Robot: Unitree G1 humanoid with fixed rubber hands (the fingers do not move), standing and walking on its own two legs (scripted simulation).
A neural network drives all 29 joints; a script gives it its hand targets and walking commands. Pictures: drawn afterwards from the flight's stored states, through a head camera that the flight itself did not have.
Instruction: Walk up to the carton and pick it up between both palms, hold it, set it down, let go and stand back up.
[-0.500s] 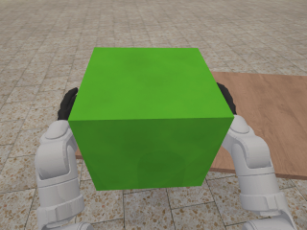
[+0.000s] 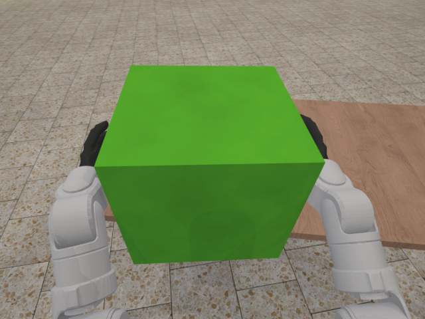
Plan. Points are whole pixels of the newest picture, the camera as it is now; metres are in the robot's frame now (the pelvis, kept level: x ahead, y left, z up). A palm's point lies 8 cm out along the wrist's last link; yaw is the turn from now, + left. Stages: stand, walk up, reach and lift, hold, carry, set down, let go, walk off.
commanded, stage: hold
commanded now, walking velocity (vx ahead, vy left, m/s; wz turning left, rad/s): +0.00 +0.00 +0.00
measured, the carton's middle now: (205, 162) +0.38 +0.00 +0.14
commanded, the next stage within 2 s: none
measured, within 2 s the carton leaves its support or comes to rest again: neither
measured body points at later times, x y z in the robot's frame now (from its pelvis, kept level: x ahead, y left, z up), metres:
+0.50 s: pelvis +0.00 +0.00 +0.00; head -0.01 +0.00 +0.45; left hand +0.35 +0.18 +0.18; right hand +0.36 -0.19 +0.17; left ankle +0.01 +0.12 -0.76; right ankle -0.02 -0.12 -0.76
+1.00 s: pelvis +0.00 +0.00 +0.00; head -0.01 +0.00 +0.45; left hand +0.36 +0.18 +0.18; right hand +0.36 -0.18 +0.17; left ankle +0.01 +0.12 -0.76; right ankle -0.02 -0.12 -0.76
